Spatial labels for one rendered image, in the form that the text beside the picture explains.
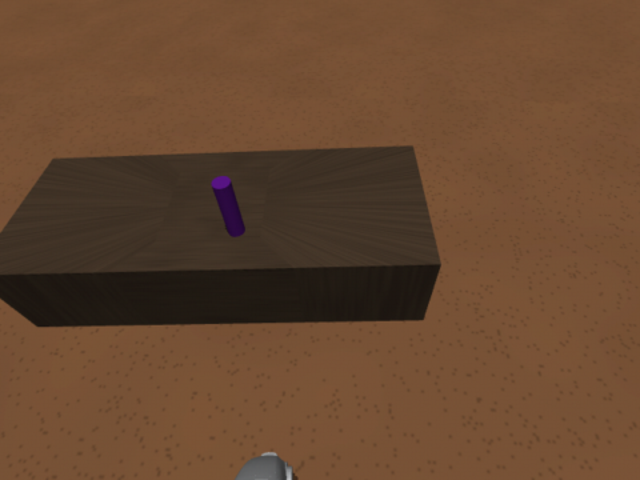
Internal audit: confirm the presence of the can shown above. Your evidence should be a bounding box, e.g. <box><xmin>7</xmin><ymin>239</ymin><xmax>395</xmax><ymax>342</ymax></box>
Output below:
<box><xmin>211</xmin><ymin>176</ymin><xmax>245</xmax><ymax>237</ymax></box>

